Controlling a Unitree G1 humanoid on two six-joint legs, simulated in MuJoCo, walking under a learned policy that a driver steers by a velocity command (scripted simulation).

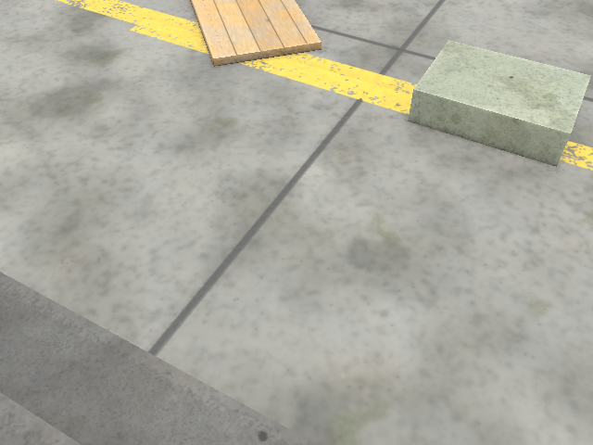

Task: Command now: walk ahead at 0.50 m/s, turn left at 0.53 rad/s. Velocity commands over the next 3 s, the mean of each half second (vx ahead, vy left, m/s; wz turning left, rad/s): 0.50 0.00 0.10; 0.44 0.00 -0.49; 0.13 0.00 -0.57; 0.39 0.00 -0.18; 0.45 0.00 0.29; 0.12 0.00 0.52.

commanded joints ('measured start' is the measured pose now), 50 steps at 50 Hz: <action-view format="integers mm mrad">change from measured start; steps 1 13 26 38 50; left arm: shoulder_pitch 319 223 187 -139 -4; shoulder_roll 230 146 -87 12 84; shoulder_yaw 55 -5 -38 -4 -7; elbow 15 164 58 -45 6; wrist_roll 45 1 46 28 -65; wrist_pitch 16 -79 21 20 -73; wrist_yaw -23 36 24 43 23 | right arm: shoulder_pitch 145 -393 -260 22 -283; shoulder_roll -42 -21 123 -48 12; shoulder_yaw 12 24 35 19 -11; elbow -87 -171 -4 147 -38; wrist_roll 32 -48 -36 -68 -52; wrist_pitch -35 18 -36 -33 -24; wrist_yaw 38 -10 -81 -77 -79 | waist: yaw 92 47 76 -44 -42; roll -101 0 49 79 -9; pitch -156 108 73 196 76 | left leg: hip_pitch -1009 -440 -31 -12 -114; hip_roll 94 276 436 550 328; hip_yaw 1 103 30 140 135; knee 721 -814 -1343 -971 -679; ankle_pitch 181 886 436 246 823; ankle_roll -46 1 219 67 -76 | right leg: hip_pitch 715 173 -369 -4 -287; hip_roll -557 -274 -38 -5 -138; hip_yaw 567 233 152 -28 334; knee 194 -13 752 152 -68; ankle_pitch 967 493 141 458 636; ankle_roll -456 -278 -94 -50 -327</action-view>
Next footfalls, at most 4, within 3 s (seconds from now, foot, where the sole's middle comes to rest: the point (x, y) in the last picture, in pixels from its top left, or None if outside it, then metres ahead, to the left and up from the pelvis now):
0.34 left None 0.28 0.13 -0.78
0.80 right None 0.43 -0.13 -0.95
1.32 left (303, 405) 0.81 -0.02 -1.13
1.90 right None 0.65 -0.25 -1.13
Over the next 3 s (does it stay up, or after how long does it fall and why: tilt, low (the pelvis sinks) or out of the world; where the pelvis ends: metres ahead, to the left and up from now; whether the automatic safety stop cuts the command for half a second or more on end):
stays up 1.02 -0.40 -0.36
